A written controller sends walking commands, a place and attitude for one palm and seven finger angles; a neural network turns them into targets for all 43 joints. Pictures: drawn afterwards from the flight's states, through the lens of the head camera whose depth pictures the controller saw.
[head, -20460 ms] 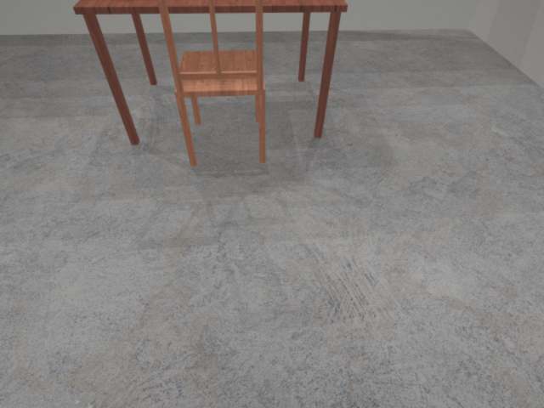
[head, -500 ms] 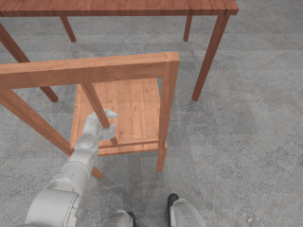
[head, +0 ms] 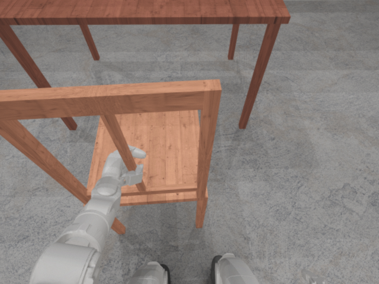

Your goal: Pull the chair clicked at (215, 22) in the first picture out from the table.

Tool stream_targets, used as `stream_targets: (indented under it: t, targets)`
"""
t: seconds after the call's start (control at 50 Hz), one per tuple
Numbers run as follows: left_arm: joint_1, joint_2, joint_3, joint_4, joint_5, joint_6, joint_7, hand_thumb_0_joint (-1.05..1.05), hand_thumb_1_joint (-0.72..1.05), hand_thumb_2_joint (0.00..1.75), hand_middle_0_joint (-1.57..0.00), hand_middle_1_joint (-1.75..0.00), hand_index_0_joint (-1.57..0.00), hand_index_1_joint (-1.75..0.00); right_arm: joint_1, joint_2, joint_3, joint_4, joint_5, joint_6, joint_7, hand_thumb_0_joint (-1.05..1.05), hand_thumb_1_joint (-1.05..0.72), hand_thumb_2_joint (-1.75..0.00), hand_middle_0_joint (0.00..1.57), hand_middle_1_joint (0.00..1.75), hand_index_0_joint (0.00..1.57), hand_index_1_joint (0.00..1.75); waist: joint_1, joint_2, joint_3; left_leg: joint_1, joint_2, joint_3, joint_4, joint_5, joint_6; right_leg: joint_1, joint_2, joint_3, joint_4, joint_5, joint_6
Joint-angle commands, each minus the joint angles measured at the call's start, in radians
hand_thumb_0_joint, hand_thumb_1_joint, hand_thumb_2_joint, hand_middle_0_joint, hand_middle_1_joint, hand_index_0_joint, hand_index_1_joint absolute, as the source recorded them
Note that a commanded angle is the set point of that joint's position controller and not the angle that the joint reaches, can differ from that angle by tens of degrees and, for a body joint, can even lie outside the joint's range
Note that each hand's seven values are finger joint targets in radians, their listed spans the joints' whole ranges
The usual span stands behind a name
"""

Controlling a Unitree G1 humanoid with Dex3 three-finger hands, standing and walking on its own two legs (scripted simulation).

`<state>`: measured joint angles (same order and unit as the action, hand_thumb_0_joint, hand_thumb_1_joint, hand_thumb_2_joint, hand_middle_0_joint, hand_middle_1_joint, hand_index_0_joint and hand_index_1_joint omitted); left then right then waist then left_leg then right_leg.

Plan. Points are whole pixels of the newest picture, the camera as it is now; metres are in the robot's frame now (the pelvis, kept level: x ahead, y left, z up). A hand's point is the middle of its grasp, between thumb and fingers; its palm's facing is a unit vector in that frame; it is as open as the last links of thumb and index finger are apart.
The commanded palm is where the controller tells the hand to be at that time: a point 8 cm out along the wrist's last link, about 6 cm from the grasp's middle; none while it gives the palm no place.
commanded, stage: step backward, pulling the chair out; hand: left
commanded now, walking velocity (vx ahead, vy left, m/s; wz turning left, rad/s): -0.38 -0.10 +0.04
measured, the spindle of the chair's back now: (128, 160) +0.39 +0.16 -0.03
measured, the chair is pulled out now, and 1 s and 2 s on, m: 0.42 0.59 0.60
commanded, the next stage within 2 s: stop walking, hand still on the chair in 0.60 s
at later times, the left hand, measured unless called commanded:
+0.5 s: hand (132, 198) +0.30 +0.14 -0.05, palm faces +0.01 -0.98 -0.22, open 5.5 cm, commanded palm +0.31 +0.19 -0.05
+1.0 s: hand (130, 243) +0.20 +0.13 -0.05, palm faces +0.01 -0.98 -0.22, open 5.5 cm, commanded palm +0.18 +0.18 -0.03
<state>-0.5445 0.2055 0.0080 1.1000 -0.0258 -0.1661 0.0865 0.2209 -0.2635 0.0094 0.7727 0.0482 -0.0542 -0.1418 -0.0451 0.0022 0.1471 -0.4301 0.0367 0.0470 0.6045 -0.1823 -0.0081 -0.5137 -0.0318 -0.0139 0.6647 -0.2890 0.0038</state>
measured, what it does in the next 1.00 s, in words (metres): steps on the spot: left foot, then right foot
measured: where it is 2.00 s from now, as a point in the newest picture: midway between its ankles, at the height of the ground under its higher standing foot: outside the picture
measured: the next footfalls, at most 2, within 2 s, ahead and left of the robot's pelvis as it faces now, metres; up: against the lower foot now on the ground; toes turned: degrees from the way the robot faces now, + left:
left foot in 0.34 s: -0.02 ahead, +0.12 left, +0.00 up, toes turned +3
right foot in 0.48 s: +0.04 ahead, -0.13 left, +0.00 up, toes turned -2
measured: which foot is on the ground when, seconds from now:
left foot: down 0.00-0.14, up 0.16-0.32, down 0.34-1.00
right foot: down 0.00-0.36, up 0.38-0.46, down 0.48-1.00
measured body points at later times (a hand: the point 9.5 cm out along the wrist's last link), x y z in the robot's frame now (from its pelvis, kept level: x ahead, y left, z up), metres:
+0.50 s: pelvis -0.06 +0.00 +0.01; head +0.01 +0.00 +0.45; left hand +0.29 +0.19 -0.04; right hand +0.02 -0.27 -0.12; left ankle -0.06 +0.12 -0.72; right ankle +0.00 -0.13 -0.72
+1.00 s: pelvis -0.09 -0.01 +0.01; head -0.07 -0.03 +0.46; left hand +0.20 +0.18 -0.04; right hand +0.00 -0.26 -0.12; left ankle -0.06 +0.12 -0.72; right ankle +0.00 -0.13 -0.72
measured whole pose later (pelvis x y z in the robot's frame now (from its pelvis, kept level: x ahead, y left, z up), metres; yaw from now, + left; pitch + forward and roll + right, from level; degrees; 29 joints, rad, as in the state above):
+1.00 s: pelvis -0.09 -0.01 +0.01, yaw +0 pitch -2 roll +1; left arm -0.22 0.16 -0.02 0.84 -0.03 -0.09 0.08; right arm 0.27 -0.22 0.04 0.73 0.04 0.00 -0.14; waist -0.03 0.02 0.08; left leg -0.25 0.03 0.05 0.54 -0.26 -0.01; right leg -0.34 -0.03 -0.02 0.53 -0.17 0.00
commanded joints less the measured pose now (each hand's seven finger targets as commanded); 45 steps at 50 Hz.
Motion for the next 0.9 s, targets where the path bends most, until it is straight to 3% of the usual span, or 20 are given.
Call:
stream_targets:
  t: [0.0, 0.06, 0.1, 0.12, 0.14, 0.2, 0.26, 0.3, 0.36, 0.38, 0.4, 0.42, 0.44, 0.48, 0.54, 0.62, 0.68, 0.74, 0.8, 0.88]
  targets:
    - [-0.420, 0.182, 0.045, -0.242, 0.019, -0.098, 0.011, 0.00, 0.90, 0.90, -0.50, -1.45, -0.50, -1.45, 0.029, -0.135, -0.041, -0.079, -0.010, -0.040, -0.005, 0.00, -0.90, -0.90, 0.20, 0.30, 0.20, 0.30, 0.012, 0.149, -0.450, 0.161, 0.263, -0.227, -0.139, 0.197, 0.121, 0.254, -0.010, 0.024, -0.012, 0.005, -0.004]
    - [-0.410, 0.202, 0.035, -0.235, 0.029, -0.093, 0.003, 0.00, 0.90, 0.90, -0.50, -1.45, -0.50, -1.45, 0.014, -0.135, -0.047, -0.082, -0.009, -0.043, -0.001, 0.00, -0.90, -0.90, 0.20, 0.30, 0.20, 0.30, 0.004, 0.128, -0.420, 0.035, 0.171, -0.127, -0.098, -0.013, 0.055, 0.316, -0.078, 0.094, -0.078, 0.101, -0.022]
    - [-0.373, 0.259, 0.060, -0.232, 0.027, -0.088, 0.015, 0.00, 0.90, 0.90, -0.50, -1.45, -0.50, -1.45, 0.016, -0.124, -0.050, -0.096, 0.000, -0.042, 0.003, 0.00, -0.90, -0.90, 0.20, 0.30, 0.20, 0.30, 0.011, -0.023, -0.370, 0.019, 0.038, -0.070, 0.078, -0.374, 0.004, 0.120, -0.223, 0.269, -0.288, -0.250, -0.090]
    - [-0.325, 0.304, 0.090, -0.204, 0.021, -0.080, 0.024, 0.00, 0.90, 0.90, -0.50, -1.45, -0.50, -1.45, 0.049, -0.131, -0.057, -0.073, 0.006, -0.041, 0.005, 0.00, -0.90, -0.90, 0.20, 0.30, 0.20, 0.30, 0.017, -0.140, -0.385, 0.137, -0.034, -0.037, 0.262, -0.345, -0.025, 0.009, -0.309, 0.356, -0.453, -0.391, -0.128]
    - [-0.303, 0.289, 0.089, -0.189, 0.022, -0.069, 0.026, 0.00, 0.90, 0.90, -0.50, -1.45, -0.50, -1.45, 0.047, -0.121, -0.048, -0.059, 0.000, -0.038, 0.011, 0.00, -0.90, -0.90, 0.20, 0.30, 0.20, 0.30, 0.028, -0.171, -0.428, 0.152, -0.059, -0.050, 0.409, -0.327, -0.032, 0.033, -0.353, 0.369, -0.500, -0.341, -0.156]
    - [-0.334, 0.252, 0.104, -0.220, 0.022, -0.056, 0.020, 0.00, 0.90, 0.90, -0.50, -1.45, -0.50, -1.45, 0.032, -0.093, -0.010, -0.057, -0.002, -0.056, 0.019, 0.00, -0.90, -0.90, 0.20, 0.30, 0.20, 0.30, 0.026, -0.186, -0.499, 0.077, -0.034, -0.092, 0.316, -0.375, -0.033, 0.295, -0.317, 0.231, -0.349, 0.178, -0.153]
    - [-0.313, 0.249, 0.097, -0.204, 0.017, -0.030, 0.023, 0.00, 0.90, 0.90, -0.50, -1.45, -0.50, -1.45, 0.069, -0.126, -0.007, -0.028, -0.002, -0.052, 0.007, 0.00, -0.90, -0.90, 0.20, 0.30, 0.20, 0.30, 0.016, -0.116, -0.487, 0.148, -0.039, -0.053, -0.043, -0.272, -0.031, 0.352, -0.277, 0.177, -0.281, 0.355, -0.093]
    - [-0.348, 0.229, 0.070, -0.243, 0.015, -0.020, 0.016, 0.00, 0.90, 0.90, -0.50, -1.45, -0.50, -1.45, 0.083, -0.156, -0.023, -0.040, -0.002, -0.039, -0.003, 0.00, -0.90, -0.90, 0.20, 0.30, 0.20, 0.30, 0.008, -0.062, -0.499, 0.192, 0.038, -0.105, -0.202, -0.063, 0.004, 0.333, -0.195, 0.128, -0.201, 0.306, -0.034]
    - [-0.464, 0.122, -0.003, -0.332, 0.014, -0.024, 0.003, 0.00, 0.90, 0.90, -0.50, -1.45, -0.50, -1.45, 0.018, -0.145, -0.025, -0.122, -0.016, -0.013, 0.003, 0.00, -0.90, -0.90, 0.20, 0.30, 0.20, 0.30, 0.021, 0.304, -0.444, 0.125, 0.228, -0.226, -0.277, 0.097, 0.089, 0.252, -0.045, -0.002, 0.104, 0.007, 0.009]
    - [-0.479, 0.129, 0.017, -0.328, 0.010, -0.025, 0.004, 0.00, 0.90, 0.90, -0.50, -1.45, -0.50, -1.45, 0.007, -0.129, -0.025, -0.123, -0.019, -0.007, 0.001, 0.00, -0.90, -0.90, 0.20, 0.30, 0.20, 0.30, 0.026, 0.296, -0.431, 0.138, 0.264, -0.250, -0.237, 0.258, 0.113, 0.224, -0.039, 0.017, 0.177, -0.028, 0.000]
    - [-0.454, 0.137, 0.032, -0.289, 0.011, -0.029, 0.006, 0.00, 0.90, 0.90, -0.50, -1.45, -0.50, -1.45, 0.037, -0.129, -0.033, -0.099, -0.019, -0.006, 0.004, 0.00, -0.90, -0.90, 0.20, 0.30, 0.20, 0.30, 0.029, 0.189, -0.442, 0.267, 0.262, -0.254, -0.143, 0.505, 0.114, 0.185, -0.040, 0.025, 0.103, -0.003, -0.009]
    - [-0.431, 0.154, 0.046, -0.263, 0.006, -0.026, 0.007, 0.00, 0.90, 0.90, -0.50, -1.45, -0.50, -1.45, 0.060, -0.140, -0.043, -0.084, -0.011, -0.009, 0.008, 0.00, -0.90, -0.90, 0.20, 0.30, 0.20, 0.30, 0.026, 0.075, -0.474, 0.367, 0.260, -0.238, -0.066, 0.655, 0.102, 0.191, -0.036, 0.024, 0.018, 0.097, -0.009]
    - [-0.415, 0.130, 0.034, -0.223, 0.012, -0.027, 0.006, 0.00, 0.90, 0.90, -0.50, -1.45, -0.50, -1.45, 0.070, -0.153, -0.048, -0.076, -0.014, -0.010, 0.017, 0.00, -0.90, -0.90, 0.20, 0.30, 0.20, 0.30, 0.020, 0.069, -0.475, 0.382, 0.238, -0.207, -0.011, 0.716, 0.070, 0.228, -0.055, 0.034, -0.061, 0.255, -0.018]
    - [-0.432, 0.118, 0.007, -0.212, 0.016, -0.037, -0.006, 0.00, 0.90, 0.90, -0.50, -1.45, -0.50, -1.45, 0.050, -0.144, -0.044, -0.079, -0.012, -0.009, 0.025, 0.00, -0.90, -0.90, 0.20, 0.30, 0.20, 0.30, 0.007, 0.131, -0.424, 0.260, 0.199, -0.178, -0.012, 0.522, 0.009, 0.296, -0.106, 0.060, -0.098, 0.441, -0.040]
    - [-0.376, 0.219, 0.060, -0.195, 0.000, -0.034, 0.001, 0.00, 0.90, 0.90, -0.50, -1.45, -0.50, -1.45, 0.075, -0.155, -0.053, -0.063, 0.004, 0.003, 0.006, 0.00, -0.90, -0.90, 0.20, 0.30, 0.20, 0.30, -0.002, 0.029, -0.545, 0.212, 0.121, -0.109, -0.001, 0.265, -0.021, 0.406, -0.182, 0.144, -0.106, 0.675, -0.058]
    - [-0.333, 0.240, 0.060, -0.168, -0.017, -0.014, 0.000, 0.00, 0.90, 0.90, -0.50, -1.45, -0.50, -1.45, 0.054, -0.139, -0.038, -0.067, 0.014, 0.003, -0.003, 0.00, -0.90, -0.90, 0.20, 0.30, 0.20, 0.30, 0.010, -0.062, -0.488, 0.197, 0.035, -0.087, 0.013, -0.162, -0.018, 0.281, -0.251, 0.195, -0.275, 0.248, -0.072]
    - [-0.351, 0.223, 0.060, -0.182, -0.010, -0.018, 0.002, 0.00, 0.90, 0.90, -0.50, -1.45, -0.50, -1.45, 0.041, -0.125, -0.021, -0.081, 0.016, -0.008, -0.001, 0.00, -0.90, -0.90, 0.20, 0.30, 0.20, 0.30, 0.013, -0.096, -0.432, 0.222, 0.032, -0.079, -0.067, -0.215, 0.004, 0.174, -0.207, 0.145, -0.329, -0.099, -0.036]
    - [-0.232, 0.158, 0.039, -0.417, 0.002, -0.026, 0.012, 0.00, 0.90, 0.90, -0.50, -1.45, -0.50, -1.45, -0.030, -0.106, -0.009, -0.182, -0.003, 0.009, -0.003, 0.00, -0.90, -0.90, 0.20, 0.30, 0.20, 0.30, 0.027, 0.125, -0.422, 0.178, 0.114, -0.160, -0.259, -0.304, 0.058, 0.252, -0.075, 0.067, -0.204, -0.221, -0.001]
    - [-0.166, 0.119, 0.028, -0.449, 0.001, -0.002, 0.013, 0.00, 0.90, 0.90, -0.50, -1.45, -0.50, -1.45, -0.032, -0.111, -0.016, -0.202, -0.011, 0.023, -0.007, 0.00, -0.90, -0.90, 0.20, 0.30, 0.20, 0.30, 0.032, 0.120, -0.420, 0.067, 0.176, -0.210, -0.323, -0.332, 0.109, 0.392, -0.006, 0.019, -0.005, -0.085, 0.008]
    - [-0.080, 0.096, -0.001, -0.483, 0.011, 0.008, 0.004, 0.00, 0.90, 0.90, -0.50, -1.45, -0.50, -1.45, -0.041, -0.092, -0.011, -0.194, -0.019, 0.015, -0.004, 0.00, -0.90, -0.90, 0.20, 0.30, 0.20, 0.30, 0.024, 0.090, -0.334, 0.107, 0.109, -0.124, -0.253, -0.292, 0.078, 0.361, -0.037, 0.066, -0.191, -0.078, 0.000]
